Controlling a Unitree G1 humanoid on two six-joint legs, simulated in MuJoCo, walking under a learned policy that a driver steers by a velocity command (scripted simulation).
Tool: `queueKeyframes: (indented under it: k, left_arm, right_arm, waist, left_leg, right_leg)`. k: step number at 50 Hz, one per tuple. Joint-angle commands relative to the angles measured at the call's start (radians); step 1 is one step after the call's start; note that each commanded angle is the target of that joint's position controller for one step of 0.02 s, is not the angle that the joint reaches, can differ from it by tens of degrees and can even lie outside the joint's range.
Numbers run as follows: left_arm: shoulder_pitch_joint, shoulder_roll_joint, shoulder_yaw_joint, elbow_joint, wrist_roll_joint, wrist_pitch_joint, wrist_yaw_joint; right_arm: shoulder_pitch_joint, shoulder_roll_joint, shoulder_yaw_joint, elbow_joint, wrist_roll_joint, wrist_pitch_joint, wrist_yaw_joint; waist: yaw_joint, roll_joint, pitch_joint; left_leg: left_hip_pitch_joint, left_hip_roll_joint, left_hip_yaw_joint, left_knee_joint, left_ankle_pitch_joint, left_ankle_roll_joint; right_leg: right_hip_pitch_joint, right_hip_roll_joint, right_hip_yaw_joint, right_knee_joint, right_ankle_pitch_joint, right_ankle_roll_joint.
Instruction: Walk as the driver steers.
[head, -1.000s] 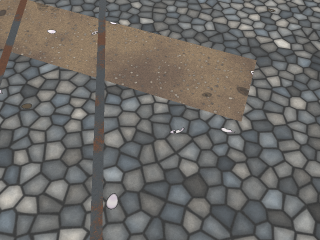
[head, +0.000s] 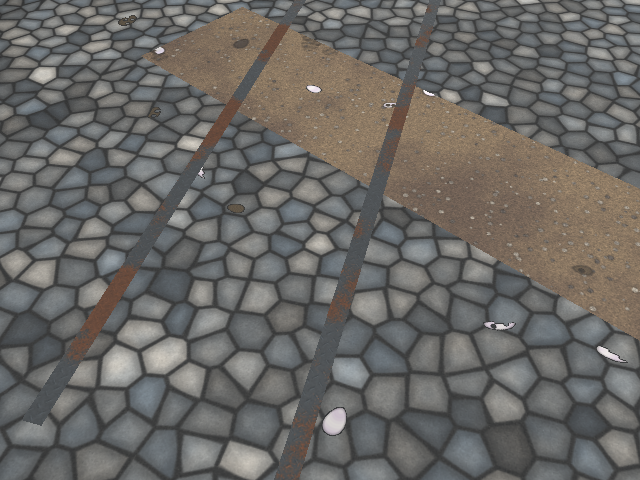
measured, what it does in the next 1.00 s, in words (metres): stands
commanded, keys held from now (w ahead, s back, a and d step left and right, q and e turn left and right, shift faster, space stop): no key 1.00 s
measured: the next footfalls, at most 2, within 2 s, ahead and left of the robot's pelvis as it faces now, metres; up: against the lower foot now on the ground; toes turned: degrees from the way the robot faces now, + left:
right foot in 1.96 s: +0.52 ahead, -0.13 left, -0.12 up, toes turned -5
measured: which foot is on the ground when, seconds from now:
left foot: down 0.00-1.00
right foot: down 0.00-1.00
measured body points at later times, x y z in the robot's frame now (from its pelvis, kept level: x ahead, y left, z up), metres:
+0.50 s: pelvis +0.01 -0.01 +0.00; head +0.01 -0.01 +0.45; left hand +0.04 +0.24 -0.15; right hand +0.04 -0.26 -0.15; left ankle -0.02 +0.10 -0.74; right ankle +0.02 -0.12 -0.74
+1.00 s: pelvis +0.01 -0.02 +0.00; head +0.02 -0.02 +0.45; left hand +0.01 +0.21 -0.16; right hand +0.00 -0.25 -0.16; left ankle -0.02 +0.10 -0.74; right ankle +0.02 -0.12 -0.74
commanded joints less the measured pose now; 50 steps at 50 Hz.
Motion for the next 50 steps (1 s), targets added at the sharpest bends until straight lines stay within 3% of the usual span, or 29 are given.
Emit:
queueKeyframes:
  k: [1, 6, 24, 50]
  left_arm:
    - [-0.007, 0.098, 0.020, -0.023, -0.002, -0.009, 0.004]
    - [0.006, 0.099, 0.019, 0.036, -0.001, -0.010, 0.010]
    - [0.009, 0.056, -0.007, 0.191, -0.003, -0.012, 0.021]
    - [0.069, -0.001, -0.015, 0.268, -0.003, -0.017, 0.034]
  right_arm:
    - [-0.004, -0.117, -0.025, -0.014, -0.001, -0.012, -0.005]
    - [0.030, -0.122, -0.024, 0.052, 0.002, -0.015, -0.009]
    - [0.082, -0.081, -0.001, 0.230, 0.002, -0.013, -0.018]
    - [0.142, -0.015, 0.008, 0.310, 0.001, -0.014, -0.029]
  waist:
    - [-0.006, 0.008, -0.003]
    - [-0.010, -0.004, -0.001]
    - [-0.017, -0.001, 0.019]
    - [-0.020, -0.001, 0.037]
  left_leg:
    - [-0.078, 0.123, -0.124, -0.102, 0.134, 0.026]
    - [-0.075, 0.120, -0.115, -0.109, 0.142, 0.024]
    - [-0.052, 0.117, -0.093, -0.116, 0.161, 0.013]
    - [-0.057, 0.118, -0.075, -0.107, 0.145, 0.004]
  right_leg:
    - [0.056, -0.074, 0.091, -0.045, 0.091, -0.021]
    - [0.073, -0.083, 0.103, -0.051, 0.104, -0.027]
    - [0.061, -0.087, 0.105, -0.063, 0.114, -0.038]
    - [0.043, -0.079, 0.115, -0.073, 0.103, -0.049]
